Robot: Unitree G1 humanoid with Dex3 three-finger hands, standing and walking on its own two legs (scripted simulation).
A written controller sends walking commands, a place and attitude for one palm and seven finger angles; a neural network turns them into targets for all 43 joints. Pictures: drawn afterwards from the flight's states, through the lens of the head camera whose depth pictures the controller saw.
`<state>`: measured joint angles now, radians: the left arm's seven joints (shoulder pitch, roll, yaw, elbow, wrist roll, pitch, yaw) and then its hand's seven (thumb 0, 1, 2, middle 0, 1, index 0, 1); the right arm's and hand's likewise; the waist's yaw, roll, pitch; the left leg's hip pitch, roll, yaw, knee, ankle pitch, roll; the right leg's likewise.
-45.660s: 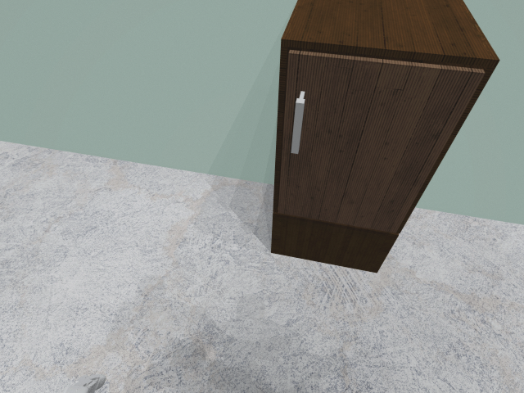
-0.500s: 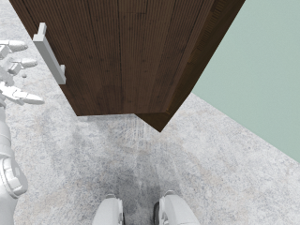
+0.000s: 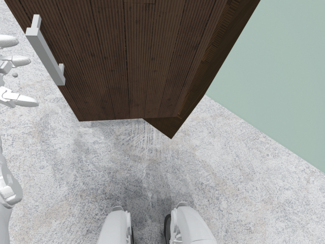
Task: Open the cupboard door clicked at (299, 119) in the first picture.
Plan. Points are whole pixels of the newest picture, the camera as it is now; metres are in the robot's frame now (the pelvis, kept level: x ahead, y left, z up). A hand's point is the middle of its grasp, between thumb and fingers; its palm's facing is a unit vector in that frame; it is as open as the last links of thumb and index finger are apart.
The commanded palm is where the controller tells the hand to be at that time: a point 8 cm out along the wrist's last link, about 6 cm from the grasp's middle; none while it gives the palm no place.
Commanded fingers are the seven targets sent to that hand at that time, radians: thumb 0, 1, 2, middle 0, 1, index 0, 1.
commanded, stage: slide the fingers in behind the handle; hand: left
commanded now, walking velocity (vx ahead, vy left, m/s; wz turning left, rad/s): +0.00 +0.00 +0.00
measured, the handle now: (49, 54) +0.54 +0.24 +0.06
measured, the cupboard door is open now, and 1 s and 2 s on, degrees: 42 42 43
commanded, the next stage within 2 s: close the thumb around the handle in 1.58 s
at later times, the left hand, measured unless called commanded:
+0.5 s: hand (39, 71) +0.48 +0.25 +0.07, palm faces +0.05 -1.00 -0.01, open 14.0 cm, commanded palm +0.46 +0.29 +0.07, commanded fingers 0.00 -0.50 0.30 -0.30 -1.20 -0.30 -1.20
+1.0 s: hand (56, 73) +0.48 +0.22 +0.07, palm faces +0.05 -1.00 -0.01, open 14.0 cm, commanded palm +0.46 +0.26 +0.07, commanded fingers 0.00 -0.50 0.30 -0.30 -1.20 -0.30 -1.20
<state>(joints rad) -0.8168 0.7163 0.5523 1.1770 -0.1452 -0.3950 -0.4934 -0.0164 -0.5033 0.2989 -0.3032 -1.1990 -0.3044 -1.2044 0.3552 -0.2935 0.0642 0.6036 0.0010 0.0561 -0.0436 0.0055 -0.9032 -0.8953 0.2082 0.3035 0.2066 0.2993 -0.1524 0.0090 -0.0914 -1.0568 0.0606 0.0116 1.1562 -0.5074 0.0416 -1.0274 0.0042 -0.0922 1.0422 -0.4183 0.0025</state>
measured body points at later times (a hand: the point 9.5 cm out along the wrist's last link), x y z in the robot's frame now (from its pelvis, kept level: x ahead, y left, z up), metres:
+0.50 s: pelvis +0.01 +0.00 +0.01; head +0.14 +0.03 +0.44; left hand +0.47 +0.31 +0.07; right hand +0.04 -0.26 -0.10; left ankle +0.02 +0.09 -0.65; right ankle +0.04 -0.13 -0.65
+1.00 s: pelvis +0.01 -0.01 +0.01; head +0.14 +0.02 +0.44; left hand +0.47 +0.27 +0.07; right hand +0.05 -0.28 -0.10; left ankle +0.02 +0.09 -0.65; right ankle +0.04 -0.13 -0.65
